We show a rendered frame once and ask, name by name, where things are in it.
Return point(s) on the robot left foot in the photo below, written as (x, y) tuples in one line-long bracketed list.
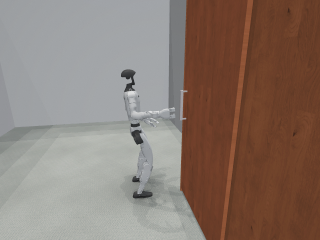
[(135, 179)]

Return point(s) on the handle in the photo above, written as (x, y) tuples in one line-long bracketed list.
[(181, 105)]

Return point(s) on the humanoid robot head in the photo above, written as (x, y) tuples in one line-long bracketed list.
[(128, 73)]

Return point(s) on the robot right upper arm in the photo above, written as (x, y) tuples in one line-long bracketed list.
[(131, 97)]

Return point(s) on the wardrobe door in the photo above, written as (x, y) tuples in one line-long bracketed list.
[(217, 35), (275, 183)]

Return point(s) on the robot right hand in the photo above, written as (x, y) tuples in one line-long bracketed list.
[(165, 113)]

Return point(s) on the right robot forearm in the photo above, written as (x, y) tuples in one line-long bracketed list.
[(145, 115)]

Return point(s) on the robot left hand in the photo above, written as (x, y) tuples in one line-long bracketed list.
[(148, 122)]

